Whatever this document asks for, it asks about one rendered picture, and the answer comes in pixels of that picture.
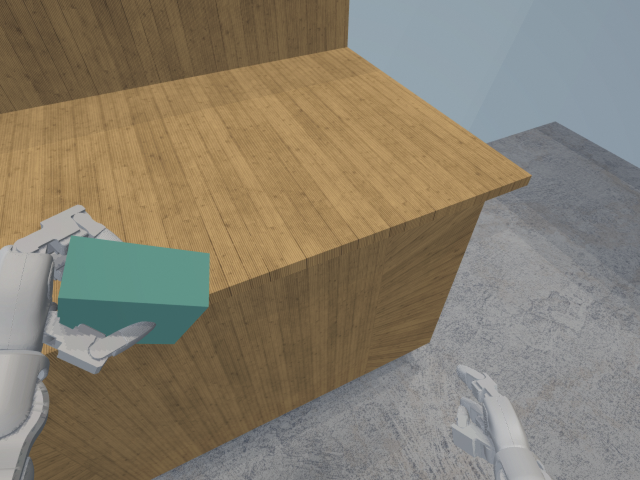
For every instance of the sponge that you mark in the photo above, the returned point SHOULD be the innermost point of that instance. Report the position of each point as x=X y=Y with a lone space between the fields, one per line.
x=109 y=285

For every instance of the robot right forearm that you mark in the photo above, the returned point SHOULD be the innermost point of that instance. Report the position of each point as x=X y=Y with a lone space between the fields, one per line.
x=515 y=463

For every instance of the right robot hand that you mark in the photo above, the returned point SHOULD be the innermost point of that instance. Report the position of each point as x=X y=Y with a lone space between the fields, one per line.
x=497 y=423

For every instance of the table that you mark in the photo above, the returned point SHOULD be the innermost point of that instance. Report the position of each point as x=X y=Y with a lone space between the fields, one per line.
x=335 y=203

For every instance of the left robot hand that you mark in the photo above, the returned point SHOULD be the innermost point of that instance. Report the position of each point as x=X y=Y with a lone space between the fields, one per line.
x=27 y=271

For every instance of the robot left forearm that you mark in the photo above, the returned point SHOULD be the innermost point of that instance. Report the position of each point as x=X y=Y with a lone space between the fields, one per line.
x=24 y=407

